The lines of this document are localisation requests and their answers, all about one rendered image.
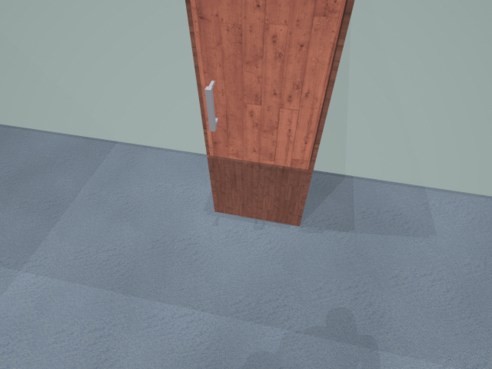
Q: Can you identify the handle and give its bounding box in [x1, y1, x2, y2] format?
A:
[205, 81, 218, 131]

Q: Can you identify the cupboard door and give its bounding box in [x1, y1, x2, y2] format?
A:
[190, 0, 346, 170]

